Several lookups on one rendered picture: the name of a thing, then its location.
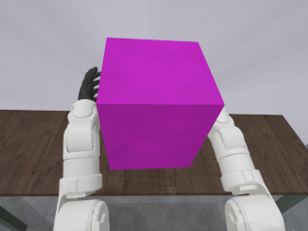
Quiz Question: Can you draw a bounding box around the carton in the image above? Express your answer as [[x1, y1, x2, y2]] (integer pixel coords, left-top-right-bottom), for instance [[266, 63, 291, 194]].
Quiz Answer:
[[96, 38, 225, 170]]

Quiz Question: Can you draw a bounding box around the robot left hand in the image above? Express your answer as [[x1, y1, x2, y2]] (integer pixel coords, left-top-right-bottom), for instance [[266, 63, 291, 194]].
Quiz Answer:
[[77, 66, 101, 102]]

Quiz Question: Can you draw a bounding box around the robot left upper arm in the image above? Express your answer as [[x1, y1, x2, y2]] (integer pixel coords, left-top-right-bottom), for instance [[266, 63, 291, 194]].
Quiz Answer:
[[54, 199, 110, 231]]

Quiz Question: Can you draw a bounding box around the robot left forearm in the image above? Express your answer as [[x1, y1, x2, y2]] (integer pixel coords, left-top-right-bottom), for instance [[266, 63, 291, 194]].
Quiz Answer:
[[53, 99, 103, 231]]

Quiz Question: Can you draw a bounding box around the robot right upper arm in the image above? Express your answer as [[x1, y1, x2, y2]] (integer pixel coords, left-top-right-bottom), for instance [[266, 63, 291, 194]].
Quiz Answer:
[[224, 193, 286, 231]]

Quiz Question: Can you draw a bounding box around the robot right forearm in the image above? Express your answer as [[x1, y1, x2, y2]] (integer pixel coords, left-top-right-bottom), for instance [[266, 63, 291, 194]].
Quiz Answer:
[[207, 107, 285, 229]]

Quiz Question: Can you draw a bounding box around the table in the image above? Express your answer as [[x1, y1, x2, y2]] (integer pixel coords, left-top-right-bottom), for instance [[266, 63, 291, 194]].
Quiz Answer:
[[0, 110, 308, 231]]

